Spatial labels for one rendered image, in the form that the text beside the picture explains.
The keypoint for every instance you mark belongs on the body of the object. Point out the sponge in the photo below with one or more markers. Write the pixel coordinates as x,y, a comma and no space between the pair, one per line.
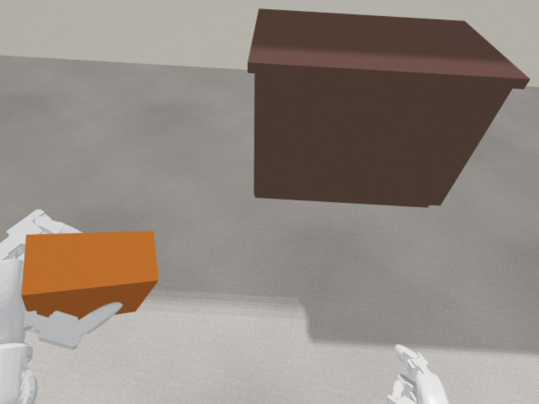
77,273

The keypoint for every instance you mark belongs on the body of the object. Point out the robot right hand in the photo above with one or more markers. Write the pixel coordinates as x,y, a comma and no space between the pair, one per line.
427,388

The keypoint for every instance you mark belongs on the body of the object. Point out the left robot forearm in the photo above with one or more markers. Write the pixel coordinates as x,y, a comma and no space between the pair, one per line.
17,383

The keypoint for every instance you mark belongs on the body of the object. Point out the robot left hand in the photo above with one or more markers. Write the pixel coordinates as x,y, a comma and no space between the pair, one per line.
60,329

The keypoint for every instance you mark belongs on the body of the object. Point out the table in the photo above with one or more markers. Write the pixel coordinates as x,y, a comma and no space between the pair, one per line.
367,109

